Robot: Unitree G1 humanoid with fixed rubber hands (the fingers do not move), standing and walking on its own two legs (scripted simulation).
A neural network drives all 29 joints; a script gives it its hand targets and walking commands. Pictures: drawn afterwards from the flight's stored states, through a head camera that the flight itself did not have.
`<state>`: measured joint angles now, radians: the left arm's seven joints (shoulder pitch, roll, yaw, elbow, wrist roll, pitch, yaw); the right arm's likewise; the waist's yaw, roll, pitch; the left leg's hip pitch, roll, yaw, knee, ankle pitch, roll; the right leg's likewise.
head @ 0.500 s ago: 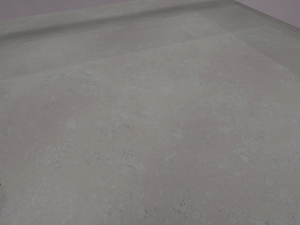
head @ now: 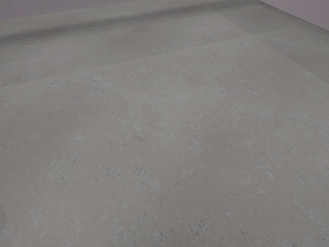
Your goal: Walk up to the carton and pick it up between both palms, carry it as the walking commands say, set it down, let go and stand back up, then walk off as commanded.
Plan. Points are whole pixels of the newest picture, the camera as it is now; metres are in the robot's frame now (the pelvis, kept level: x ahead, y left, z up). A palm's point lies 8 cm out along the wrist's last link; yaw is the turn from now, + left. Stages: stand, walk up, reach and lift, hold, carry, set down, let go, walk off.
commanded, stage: stand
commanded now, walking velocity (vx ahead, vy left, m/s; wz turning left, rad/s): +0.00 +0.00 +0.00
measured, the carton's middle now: out of the picture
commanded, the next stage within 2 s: walk off in 0.48 s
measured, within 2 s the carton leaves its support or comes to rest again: neither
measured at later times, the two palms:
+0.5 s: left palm out of the picture -0.05 +0.20 -0.15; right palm out of the picture -0.06 -0.18 -0.15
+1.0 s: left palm out of the picture -0.10 +0.23 -0.13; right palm out of the picture +0.08 -0.19 -0.13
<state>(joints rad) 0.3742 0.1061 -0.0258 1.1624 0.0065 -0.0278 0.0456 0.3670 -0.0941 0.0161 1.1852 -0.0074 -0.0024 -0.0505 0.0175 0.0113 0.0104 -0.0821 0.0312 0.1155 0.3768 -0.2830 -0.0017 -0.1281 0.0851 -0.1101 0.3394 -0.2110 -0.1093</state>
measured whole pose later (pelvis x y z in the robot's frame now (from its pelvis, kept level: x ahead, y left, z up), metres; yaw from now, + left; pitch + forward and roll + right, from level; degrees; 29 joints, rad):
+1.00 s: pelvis +0.05 +0.03 +0.00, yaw +1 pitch +1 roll +0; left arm 0.53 0.14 0.03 1.18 0.02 -0.07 0.03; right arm 0.27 -0.14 -0.05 1.06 -0.03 -0.03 0.01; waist 0.05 -0.03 0.00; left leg -0.46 0.11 0.10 0.81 -0.29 -0.03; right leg -0.05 0.03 -0.11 0.27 -0.25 -0.07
